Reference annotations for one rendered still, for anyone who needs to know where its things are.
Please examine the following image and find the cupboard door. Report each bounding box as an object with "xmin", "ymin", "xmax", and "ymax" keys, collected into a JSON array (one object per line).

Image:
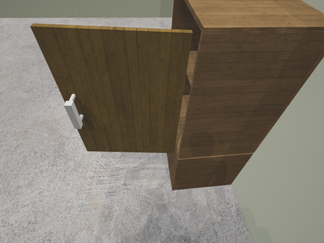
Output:
[{"xmin": 30, "ymin": 23, "xmax": 193, "ymax": 153}]

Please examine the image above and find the handle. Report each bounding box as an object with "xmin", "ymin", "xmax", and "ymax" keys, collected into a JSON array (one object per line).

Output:
[{"xmin": 64, "ymin": 94, "xmax": 84, "ymax": 129}]

